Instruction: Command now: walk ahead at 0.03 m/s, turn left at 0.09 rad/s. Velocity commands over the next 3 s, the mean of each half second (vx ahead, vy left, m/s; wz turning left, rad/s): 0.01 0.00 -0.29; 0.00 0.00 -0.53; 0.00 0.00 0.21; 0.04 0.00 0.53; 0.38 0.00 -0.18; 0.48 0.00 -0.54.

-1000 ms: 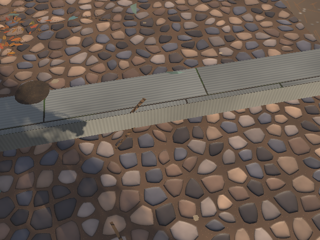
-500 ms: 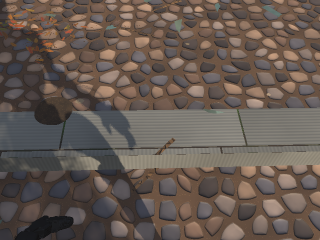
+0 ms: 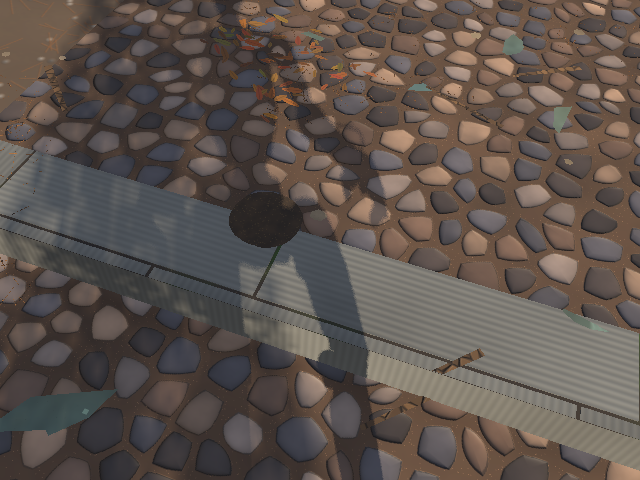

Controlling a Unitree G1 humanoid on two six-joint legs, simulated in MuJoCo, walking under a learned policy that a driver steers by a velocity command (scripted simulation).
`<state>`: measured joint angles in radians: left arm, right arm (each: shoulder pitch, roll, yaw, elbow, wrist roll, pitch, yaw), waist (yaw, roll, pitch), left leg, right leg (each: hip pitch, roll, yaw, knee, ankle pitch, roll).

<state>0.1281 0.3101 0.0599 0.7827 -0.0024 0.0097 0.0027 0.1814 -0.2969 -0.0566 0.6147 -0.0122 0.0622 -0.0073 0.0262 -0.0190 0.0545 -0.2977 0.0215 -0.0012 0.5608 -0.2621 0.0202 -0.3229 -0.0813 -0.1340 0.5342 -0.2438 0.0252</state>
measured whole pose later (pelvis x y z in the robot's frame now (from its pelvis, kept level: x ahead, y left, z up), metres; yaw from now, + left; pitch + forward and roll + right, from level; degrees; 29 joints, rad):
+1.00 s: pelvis +0.01 +0.00 +0.01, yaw -31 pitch +1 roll +1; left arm 0.13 0.34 0.07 0.71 -0.01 0.04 0.03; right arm 0.14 -0.30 -0.08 0.76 -0.02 -0.03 -0.01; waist 0.01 -0.04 0.05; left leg -0.26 -0.04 -0.06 0.47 -0.22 0.00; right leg -0.36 0.12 0.22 0.77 -0.49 0.00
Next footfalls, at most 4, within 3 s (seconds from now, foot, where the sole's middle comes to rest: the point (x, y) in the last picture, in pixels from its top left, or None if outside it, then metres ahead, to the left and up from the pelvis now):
0.42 right None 0.00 -0.12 -0.77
0.94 left None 0.12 0.07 -0.77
1.24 right None -0.04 -0.13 -0.77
1.60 left None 0.09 0.11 -0.77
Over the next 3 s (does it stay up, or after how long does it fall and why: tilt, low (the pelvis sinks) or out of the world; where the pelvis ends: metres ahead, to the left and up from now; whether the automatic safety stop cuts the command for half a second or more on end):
stays up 0.43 -0.07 -0.02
